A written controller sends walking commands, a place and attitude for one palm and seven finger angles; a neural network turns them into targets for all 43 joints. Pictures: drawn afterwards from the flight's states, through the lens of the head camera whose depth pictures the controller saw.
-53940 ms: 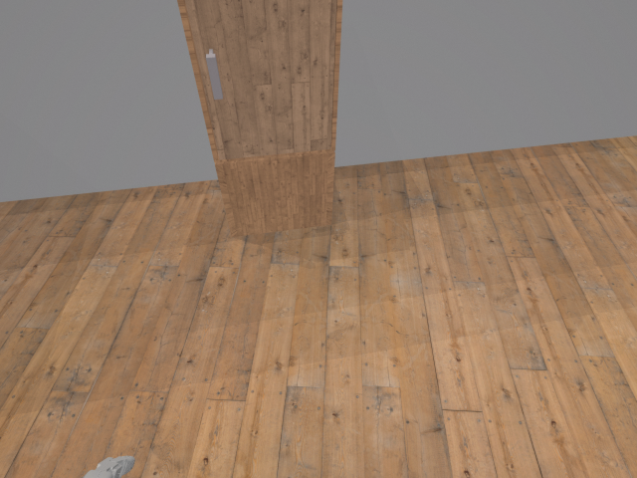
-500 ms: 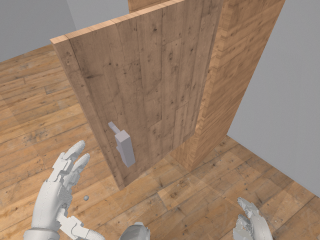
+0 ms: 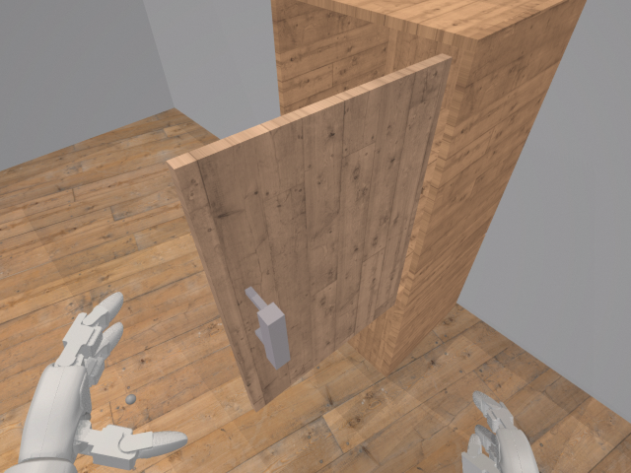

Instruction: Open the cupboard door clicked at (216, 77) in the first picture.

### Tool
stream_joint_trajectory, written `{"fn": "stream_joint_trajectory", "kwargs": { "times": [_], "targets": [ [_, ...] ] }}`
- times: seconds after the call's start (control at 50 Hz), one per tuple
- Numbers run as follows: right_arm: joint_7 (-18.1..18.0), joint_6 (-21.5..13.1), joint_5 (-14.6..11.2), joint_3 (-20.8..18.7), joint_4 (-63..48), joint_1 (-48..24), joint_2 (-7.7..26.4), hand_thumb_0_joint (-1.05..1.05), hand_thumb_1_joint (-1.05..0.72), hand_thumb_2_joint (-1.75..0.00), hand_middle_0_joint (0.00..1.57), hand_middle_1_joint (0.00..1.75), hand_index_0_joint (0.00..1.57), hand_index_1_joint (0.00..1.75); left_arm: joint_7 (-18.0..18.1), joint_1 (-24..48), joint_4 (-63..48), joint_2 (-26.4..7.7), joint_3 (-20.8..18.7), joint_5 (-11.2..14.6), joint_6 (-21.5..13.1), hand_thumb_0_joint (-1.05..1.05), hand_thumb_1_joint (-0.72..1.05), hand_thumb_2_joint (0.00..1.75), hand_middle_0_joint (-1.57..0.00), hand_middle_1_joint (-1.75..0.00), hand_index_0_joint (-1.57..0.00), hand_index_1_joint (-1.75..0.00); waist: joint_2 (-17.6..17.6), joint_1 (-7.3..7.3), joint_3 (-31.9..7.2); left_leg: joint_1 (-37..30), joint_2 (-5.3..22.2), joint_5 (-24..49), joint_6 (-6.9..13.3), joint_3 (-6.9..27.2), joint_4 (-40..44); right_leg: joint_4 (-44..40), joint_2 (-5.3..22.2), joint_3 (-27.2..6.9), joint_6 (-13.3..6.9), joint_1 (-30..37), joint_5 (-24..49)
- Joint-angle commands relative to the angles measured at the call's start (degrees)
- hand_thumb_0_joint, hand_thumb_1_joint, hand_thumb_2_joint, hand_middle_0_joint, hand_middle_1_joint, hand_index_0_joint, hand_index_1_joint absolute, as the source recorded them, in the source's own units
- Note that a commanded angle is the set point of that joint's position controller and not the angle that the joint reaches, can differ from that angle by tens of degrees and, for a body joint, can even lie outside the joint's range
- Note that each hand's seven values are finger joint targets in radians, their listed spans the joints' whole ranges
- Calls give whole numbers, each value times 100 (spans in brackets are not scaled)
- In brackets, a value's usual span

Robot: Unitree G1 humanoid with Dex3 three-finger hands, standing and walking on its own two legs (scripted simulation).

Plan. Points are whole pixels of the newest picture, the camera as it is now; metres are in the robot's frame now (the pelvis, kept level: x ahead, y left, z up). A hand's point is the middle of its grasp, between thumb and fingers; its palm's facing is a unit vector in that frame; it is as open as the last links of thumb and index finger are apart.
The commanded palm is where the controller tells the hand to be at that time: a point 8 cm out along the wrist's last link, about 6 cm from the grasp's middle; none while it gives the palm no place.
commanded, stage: draw the hand back to the body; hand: left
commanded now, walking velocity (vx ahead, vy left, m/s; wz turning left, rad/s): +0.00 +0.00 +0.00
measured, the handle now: (265, 326) +0.32 +0.11 +0.00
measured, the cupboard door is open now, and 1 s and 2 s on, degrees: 86 86 86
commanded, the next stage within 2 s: step back with the hand held close in 0.88 s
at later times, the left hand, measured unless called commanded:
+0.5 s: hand (42, 312) +0.21 +0.28 +0.18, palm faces +0.41 -0.82 -0.40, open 9.0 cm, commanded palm +0.16 +0.32 +0.20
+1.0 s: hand (49, 332) +0.19 +0.25 +0.19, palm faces +0.44 -0.81 -0.38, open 7.4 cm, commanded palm +0.14 +0.29 +0.21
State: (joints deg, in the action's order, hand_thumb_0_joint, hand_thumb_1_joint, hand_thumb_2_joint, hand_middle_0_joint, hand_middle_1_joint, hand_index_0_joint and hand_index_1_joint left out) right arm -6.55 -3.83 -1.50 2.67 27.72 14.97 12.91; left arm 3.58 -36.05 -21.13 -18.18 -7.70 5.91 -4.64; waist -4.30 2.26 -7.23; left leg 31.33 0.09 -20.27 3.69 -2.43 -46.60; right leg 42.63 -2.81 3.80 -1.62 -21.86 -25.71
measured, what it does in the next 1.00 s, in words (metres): stands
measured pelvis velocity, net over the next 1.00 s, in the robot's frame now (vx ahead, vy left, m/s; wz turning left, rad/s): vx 0.00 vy -0.01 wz -0.01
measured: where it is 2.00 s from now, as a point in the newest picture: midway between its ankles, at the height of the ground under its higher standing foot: outside the picture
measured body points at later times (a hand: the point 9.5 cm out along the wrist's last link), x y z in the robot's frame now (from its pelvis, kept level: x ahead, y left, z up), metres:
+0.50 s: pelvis +0.02 +0.02 +0.03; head +0.00 +0.01 +0.48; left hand +0.18 +0.32 +0.20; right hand +0.20 -0.20 -0.04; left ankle +0.04 +0.07 -0.71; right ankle -0.04 -0.10 -0.71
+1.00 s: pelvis +0.00 -0.01 +0.04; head -0.03 -0.03 +0.48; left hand +0.16 +0.29 +0.21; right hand +0.18 -0.23 -0.05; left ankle +0.04 +0.07 -0.71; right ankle -0.04 -0.10 -0.71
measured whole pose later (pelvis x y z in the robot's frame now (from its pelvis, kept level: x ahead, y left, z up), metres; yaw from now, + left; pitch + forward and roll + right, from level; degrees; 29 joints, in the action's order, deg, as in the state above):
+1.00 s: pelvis +0.00 -0.01 +0.04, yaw -1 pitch -5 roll -1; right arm -4.0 -6.0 -0.1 1.4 37.0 11.7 13.2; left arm 6.5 -26.7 -20.8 -20.0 -18.8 4.7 -5.5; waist -3.9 3.6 1.5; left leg 8.8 -0.7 -10.2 2.9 -3.7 -24.2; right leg 20.0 -2.7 1.8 -2.0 0.0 -14.8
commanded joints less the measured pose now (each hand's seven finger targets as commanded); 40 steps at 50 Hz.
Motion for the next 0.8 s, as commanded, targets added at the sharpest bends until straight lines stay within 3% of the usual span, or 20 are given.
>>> {"fn": "stream_joint_trajectory", "kwargs": {
  "times": [0.0, 0.04, 0.14, 0.26, 0.4, 0.42, 0.48, 0.54, 0.6, 0.68, 0.72, 0.78],
  "targets": [
    [-68, -289, 28, -192, -872, -679, 652, 0, -90, -90, 20, 30, 20, 30, 454, 663, -1386, -913, -624, -242, -224, 0, 6, 54, -17, -30, -17, -30, 207, -32, -41, -1590, 209, 547, -137, 559, 1197, -1309, 263, -315, 24, -450, 869],
    [-85, -331, 42, -179, -777, -715, 682, 0, -90, -90, 20, 30, 20, 30, 543, 839, -1358, -1069, -806, -279, -196, 0, 13, 57, -17, -30, -17, -30, 202, -5, -46, -1767, 220, 655, -143, 599, 1388, -1440, 270, -314, 6, -202, 980],
    [0, -411, 55, -142, -614, -766, 675, 0, -90, -90, 20, 30, 20, 30, 567, 892, -1429, -988, -886, -322, -159, 0, 31, 64, -18, -30, -18, -30, -223, 61, 41, -2228, 307, 1234, -286, 778, 1870, -1575, 247, -244, -22, 289, 1340],
    [153, -405, 82, -211, -491, -829, 715, 0, -90, -90, 20, 30, 20, 30, 492, 730, -1355, -987, -1183, -253, -128, 0, 51, 74, -19, -30, -19, -30, 201, 108, 113, -2577, 407, 2163, -421, 739, 2198, -1861, 213, -208, 2, 813, 1769],
    [252, -365, 98, -280, -356, -879, 722, 0, -90, -90, 20, 30, 20, 30, 479, 1220, -1640, -1284, -1693, -240, -200, 0, 76, 84, -19, -30, -19, -30, -259, 119, 82, -2952, 479, 2479, -543, 743, 2469, -2115, 199, -239, 4, 1096, 1896],
    [260, -372, 106, -278, -335, -883, 725, 0, -90, -90, 20, 30, 20, 30, 485, 1306, -1670, -1335, -1768, -237, -205, 0, 80, 86, -20, -30, -20, -30, -364, 124, 90, -2973, 468, 2486, -549, 737, 2481, -2144, 198, -250, 0, 1114, 1915],
    [275, -386, 112, -307, -265, -912, 733, 0, -90, -90, 20, 30, 20, 30, 499, 1409, -1623, -1434, -1960, -200, -230, 0, 90, 90, -20, -30, -20, -30, -256, 135, 93, -2968, 453, 2430, -527, 677, 2521, -2229, 199, -254, -9, 1220, 1964],
    [313, -332, 99, -339, -235, -954, 753, 0, -90, -90, 20, 30, 20, 30, 412, 1127, -1072, -959, -1596, -174, -173, 0, 90, 90, -20, -30, -20, -30, 28, 102, 453, -2884, 446, 2007, -469, 639, 2645, -2366, 185, -245, 3, 1164, 1807],
    [328, -292, 92, -376, -242, -1003, 777, 0, -90, -90, 20, 30, 20, 30, 386, 1244, -1113, -1018, -1607, -173, -216, 0, 90, 90, -20, -30, -20, -30, 184, 99, 469, -2829, 411, 1542, -396, 613, 2744, -2414, 180, -277, 16, 1215, 1690],
    [277, -354, 104, -373, -221, -1110, 733, 0, -90, -90, 20, 30, 20, 30, 427, 1504, -1416, -1310, -1790, -202, -317, 0, 90, 90, -20, -30, -20, -30, -41, 135, 303, -2851, 328, 1139, -306, 529, 2746, -2502, 210, -347, 9, 1307, 1564],
    [257, -411, 106, -352, -188, -1136, 711, 0, -90, -90, 20, 30, 20, 30, 450, 1578, -1511, -1342, -1789, -212, -366, 0, 90, 90, -20, -30, -20, -30, -66, 135, 368, -2857, 296, 1043, -296, 542, 2749, -2558, 209, -357, 2, 1278, 1499],
    [229, -505, 111, -326, -110, -1171, 678, 0, -90, -90, 20, 30, 20, 30, 472, 1639, -1552, -1335, -1767, -226, -402, 0, 90, 90, -20, -30, -20, -30, -418, 113, 581, -2850, 261, 846, -296, 503, 2740, -2664, 233, -395, -10, 1166, 1374]
  ]
}}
